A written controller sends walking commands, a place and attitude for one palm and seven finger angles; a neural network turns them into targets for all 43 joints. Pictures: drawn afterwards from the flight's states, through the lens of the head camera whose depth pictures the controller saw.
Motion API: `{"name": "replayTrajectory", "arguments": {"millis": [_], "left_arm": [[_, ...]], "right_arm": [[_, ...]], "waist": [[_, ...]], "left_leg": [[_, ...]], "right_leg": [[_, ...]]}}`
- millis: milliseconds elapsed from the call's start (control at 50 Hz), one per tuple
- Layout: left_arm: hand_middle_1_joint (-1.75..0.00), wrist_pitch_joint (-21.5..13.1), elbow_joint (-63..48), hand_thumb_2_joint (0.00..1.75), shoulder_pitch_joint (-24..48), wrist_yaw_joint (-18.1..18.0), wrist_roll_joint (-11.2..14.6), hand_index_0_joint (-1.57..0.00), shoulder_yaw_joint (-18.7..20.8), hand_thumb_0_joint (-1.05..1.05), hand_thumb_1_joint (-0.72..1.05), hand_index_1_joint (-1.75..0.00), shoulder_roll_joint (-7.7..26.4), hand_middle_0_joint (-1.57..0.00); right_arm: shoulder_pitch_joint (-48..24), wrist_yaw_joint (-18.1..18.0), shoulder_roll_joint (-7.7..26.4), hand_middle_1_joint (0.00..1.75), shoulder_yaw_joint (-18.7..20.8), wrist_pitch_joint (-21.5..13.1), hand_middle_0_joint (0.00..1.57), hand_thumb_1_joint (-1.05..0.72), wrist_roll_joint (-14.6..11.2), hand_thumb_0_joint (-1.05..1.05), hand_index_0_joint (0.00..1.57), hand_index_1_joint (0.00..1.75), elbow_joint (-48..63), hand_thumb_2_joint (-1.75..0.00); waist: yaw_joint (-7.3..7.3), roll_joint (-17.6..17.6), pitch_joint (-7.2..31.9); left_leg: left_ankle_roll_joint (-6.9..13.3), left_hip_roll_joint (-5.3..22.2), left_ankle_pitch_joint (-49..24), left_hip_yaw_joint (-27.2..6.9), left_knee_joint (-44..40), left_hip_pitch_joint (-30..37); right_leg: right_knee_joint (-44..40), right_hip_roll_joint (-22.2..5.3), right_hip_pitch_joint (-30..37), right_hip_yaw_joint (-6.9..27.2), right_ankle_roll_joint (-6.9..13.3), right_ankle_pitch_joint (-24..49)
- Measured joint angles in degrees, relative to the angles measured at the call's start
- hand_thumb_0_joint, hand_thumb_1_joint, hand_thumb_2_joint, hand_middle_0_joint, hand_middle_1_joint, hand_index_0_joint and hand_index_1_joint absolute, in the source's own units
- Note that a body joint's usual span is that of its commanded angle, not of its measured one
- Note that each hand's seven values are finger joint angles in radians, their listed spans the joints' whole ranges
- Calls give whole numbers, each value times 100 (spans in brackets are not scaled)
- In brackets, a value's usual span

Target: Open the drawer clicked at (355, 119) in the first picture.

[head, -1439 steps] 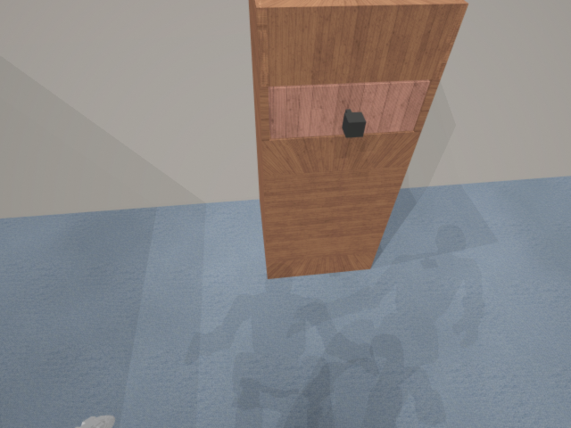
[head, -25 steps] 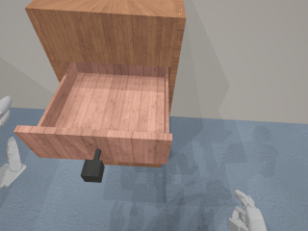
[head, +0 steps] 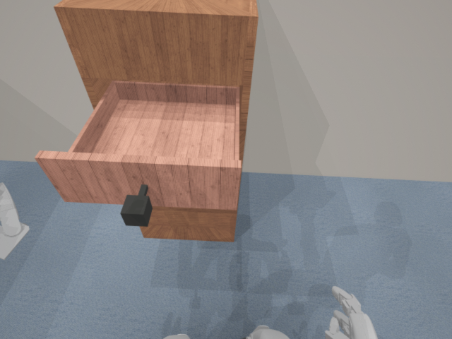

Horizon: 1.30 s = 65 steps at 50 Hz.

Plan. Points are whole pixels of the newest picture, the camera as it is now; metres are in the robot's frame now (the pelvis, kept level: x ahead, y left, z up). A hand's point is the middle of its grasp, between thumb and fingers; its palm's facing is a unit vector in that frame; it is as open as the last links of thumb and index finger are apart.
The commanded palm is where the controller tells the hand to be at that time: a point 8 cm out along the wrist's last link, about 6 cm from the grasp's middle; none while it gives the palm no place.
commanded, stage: step back with the hand held close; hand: left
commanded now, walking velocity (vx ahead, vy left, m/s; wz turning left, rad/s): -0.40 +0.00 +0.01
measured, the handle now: (140, 202) +0.36 +0.19 +0.03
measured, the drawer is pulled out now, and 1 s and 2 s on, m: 0.29 0.29 0.29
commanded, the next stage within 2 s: stop stepping back and stand still in 0.24 s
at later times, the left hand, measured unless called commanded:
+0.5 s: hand out of the picture +0.07 +0.19 +0.22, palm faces +0.40 -0.81 -0.43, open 7.4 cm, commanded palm +0.01 +0.24 +0.22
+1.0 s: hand out of the picture -0.02 +0.18 +0.22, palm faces +0.43 -0.79 -0.44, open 7.4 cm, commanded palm -0.08 +0.23 +0.22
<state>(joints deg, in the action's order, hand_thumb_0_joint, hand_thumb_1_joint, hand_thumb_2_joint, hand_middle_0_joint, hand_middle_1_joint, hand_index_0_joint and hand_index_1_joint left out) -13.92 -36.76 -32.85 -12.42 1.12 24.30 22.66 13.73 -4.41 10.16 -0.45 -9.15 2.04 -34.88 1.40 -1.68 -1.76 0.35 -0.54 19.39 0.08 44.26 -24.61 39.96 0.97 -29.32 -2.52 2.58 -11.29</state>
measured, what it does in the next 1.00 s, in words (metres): walks backwards: left foot, then right foot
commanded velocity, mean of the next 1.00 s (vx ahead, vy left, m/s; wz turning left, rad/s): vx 0.01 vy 0.04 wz -0.01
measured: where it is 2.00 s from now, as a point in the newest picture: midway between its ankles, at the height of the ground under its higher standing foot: outside the picture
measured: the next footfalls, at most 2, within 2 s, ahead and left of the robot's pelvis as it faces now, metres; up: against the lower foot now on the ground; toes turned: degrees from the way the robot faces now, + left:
left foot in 0.20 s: -0.01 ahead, +0.13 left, +0.00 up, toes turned +3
right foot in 0.44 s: -0.05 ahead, -0.13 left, +0.00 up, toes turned -4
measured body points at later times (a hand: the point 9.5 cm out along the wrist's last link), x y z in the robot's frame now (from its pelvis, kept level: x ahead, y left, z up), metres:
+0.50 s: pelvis -0.13 -0.04 +0.01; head -0.13 -0.04 +0.46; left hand +0.04 +0.23 +0.25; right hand +0.02 -0.26 -0.08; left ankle -0.08 +0.12 -0.69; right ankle -0.09 -0.12 -0.71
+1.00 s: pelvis -0.20 -0.06 +0.03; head -0.21 -0.06 +0.48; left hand -0.05 +0.22 +0.24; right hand -0.05 -0.30 -0.07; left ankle -0.20 +0.06 -0.66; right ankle -0.14 -0.12 -0.71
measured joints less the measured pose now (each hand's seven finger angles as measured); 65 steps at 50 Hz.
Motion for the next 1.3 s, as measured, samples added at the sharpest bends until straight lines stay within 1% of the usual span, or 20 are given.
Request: {"name": "replayTrajectory", "arguments": {"millis": [40,100,180,220,260,320,420,460,560,660,700,800,840,920,980,1100,1140,1200,1240,1300], "left_arm": [[-30,-11,0,90,107,16,-37,-21,-66,1,88,-30,-9,-21],[-30,-23,114,90,222,66,-32,-22,-132,1,88,-30,-85,-21],[-30,-25,201,90,103,141,-75,-22,-147,1,88,-30,-120,-21],[-30,-115,216,90,134,144,-91,-22,-158,1,88,-30,-109,-21],[-30,-166,271,90,90,91,-75,-22,-72,1,88,-30,-84,-21],[-30,-101,275,90,5,161,66,-22,45,1,88,-30,-106,-21],[-30,-87,118,90,94,303,116,-21,21,2,89,-30,-159,-20],[-30,-144,145,90,202,350,65,-21,22,1,89,-30,-114,-20],[-30,-78,230,90,52,422,114,-21,-109,1,88,-30,-35,-21],[-30,53,309,90,-328,352,12,-22,-175,1,88,-30,-47,-21],[-30,64,236,90,-311,336,-11,-22,-248,1,88,-30,-67,-21],[-30,96,261,90,-346,327,-39,-22,-193,1,88,-30,23,-21],[-30,73,259,90,-365,334,-39,-22,-105,1,88,-30,122,-21],[-30,-74,354,90,-49,431,-6,-22,-71,1,88,-30,77,-21],[-30,-85,382,90,-81,457,36,-22,-123,1,88,-30,-118,-21],[-30,8,119,90,-316,354,-36,-22,-341,1,88,-30,-210,-21],[-30,11,79,90,-197,327,-35,-22,-342,1,88,-30,-128,-21],[-30,37,186,90,-152,311,-21,-22,-194,1,88,-30,19,-21],[-30,72,250,90,-158,307,-1,-22,-88,1,88,-30,108,-21],[-30,41,277,90,-98,340,40,-21,18,1,88,-30,117,-21]], "right_arm": [[-2,25,35,30,34,86,20,-90,-8,2,20,30,-70,-90],[-72,37,94,30,40,327,20,-91,-4,2,20,30,-279,-90],[84,-14,178,30,11,381,20,-91,-2,2,20,30,-196,-90],[103,-1,244,30,64,263,20,-91,39,2,20,30,-140,-90],[88,17,161,30,136,125,20,-91,78,2,20,30,-188,-90],[112,130,6,30,222,7,20,-91,-39,2,20,30,-264,-90],[101,330,-36,30,98,-72,20,-91,-197,2,20,30,-223,-90],[-30,345,-15,30,38,-24,20,-91,-257,2,20,30,-199,-90],[-69,265,-33,30,42,317,20,-91,-316,2,20,30,-280,-90],[184,84,120,30,71,307,20,-91,-288,2,20,30,-231,-90],[265,44,297,30,126,165,20,-91,-247,2,20,30,-138,-90],[264,67,288,30,230,57,20,-91,-228,2,20,30,-181,-90],[306,94,273,30,207,37,20,-91,-258,2,20,30,-184,-90],[59,150,259,30,236,236,20,-91,-281,2,20,30,-404,-90],[21,170,179,30,230,398,20,-91,-268,2,20,30,-449,-90],[181,37,143,30,78,223,20,-91,-188,2,20,30,-114,-90],[105,21,133,30,92,161,20,-91,-168,2,20,30,-44,-90],[17,66,31,30,67,127,20,-91,-203,2,20,30,-79,-90],[2,104,-18,30,10,104,20,-91,-235,2,20,30,-92,-90],[-129,161,-37,30,-65,127,20,-91,-259,2,20,30,-129,-90]], "waist": [[3,-84,24],[48,-224,77],[114,-345,329],[162,-301,293],[128,-309,204],[52,-198,130],[-153,28,89],[-155,204,-38],[29,-20,31],[96,-181,427],[125,-23,413],[84,-102,249],[92,-42,269],[9,85,98],[-24,-1,196],[-18,-82,330],[-19,-82,171],[9,-84,143],[14,-46,149],[-30,13,23]], "left_leg": [[-20,-108,794,-25,507,-181],[-100,-135,1006,57,1534,-209],[7,-26,1174,128,145,693],[69,60,435,91,-456,794],[-56,137,139,120,-378,760],[-194,317,-38,109,-591,862],[-312,545,-357,157,-717,608],[-254,675,-140,61,-396,358],[-110,58,312,-5,1246,-11],[138,-30,357,306,-432,921],[269,111,134,254,-1611,1366],[5,71,-352,252,-1517,1307],[-48,92,-264,162,-1277,1170],[105,54,328,-20,316,458],[101,-34,212,128,827,194],[285,85,189,428,-1542,1059],[215,93,-567,424,-1592,1029],[120,63,-558,434,-1472,1016],[57,70,-484,406,-1394,979],[-6,137,-312,402,-1064,815]], "right_leg": [[-98,-99,-32,-13,127,443],[-339,-195,23,-10,121,589],[-780,-230,-27,-74,73,928],[-499,-166,-230,-78,-50,344],[774,99,-437,207,-199,-762],[1831,345,-213,246,-317,-1233],[152,24,1061,66,-383,-851],[-289,102,1229,-71,-193,-767],[-572,-92,1127,-70,111,-246],[-1073,-160,985,-55,74,160],[-979,-61,820,-215,42,103],[224,-7,665,-88,-242,-1028],[-263,13,1039,-117,-255,-957],[-557,105,1079,-215,210,-219],[-870,60,1119,-174,258,-58],[-1104,42,1038,-212,148,-83],[-579,62,869,-139,-49,-634],[380,55,691,-17,-226,-1170],[33,-4,922,-70,-276,-1057],[-607,17,1167,-79,-9,-336]]}}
